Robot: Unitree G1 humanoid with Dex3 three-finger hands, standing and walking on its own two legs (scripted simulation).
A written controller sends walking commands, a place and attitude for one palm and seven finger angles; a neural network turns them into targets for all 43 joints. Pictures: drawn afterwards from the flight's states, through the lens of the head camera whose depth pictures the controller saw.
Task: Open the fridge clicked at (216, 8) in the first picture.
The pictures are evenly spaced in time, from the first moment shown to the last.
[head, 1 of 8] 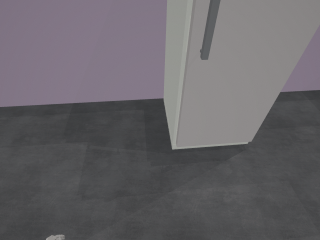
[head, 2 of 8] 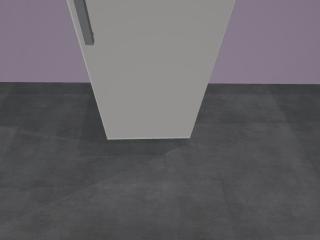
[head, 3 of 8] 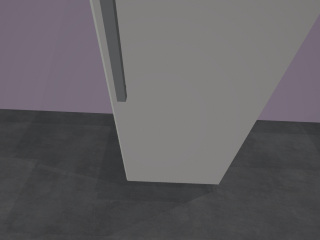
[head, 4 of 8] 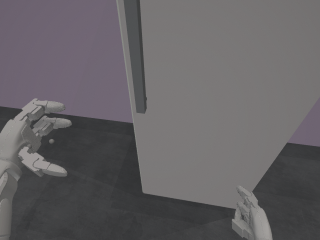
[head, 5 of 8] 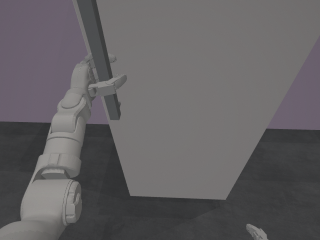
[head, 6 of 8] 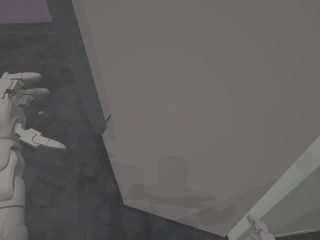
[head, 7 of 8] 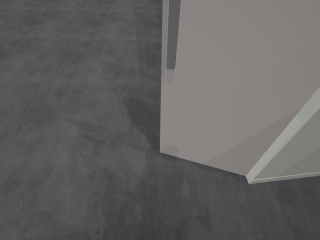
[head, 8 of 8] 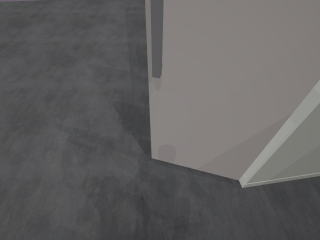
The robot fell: no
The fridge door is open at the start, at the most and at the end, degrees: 0 68 66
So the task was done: yes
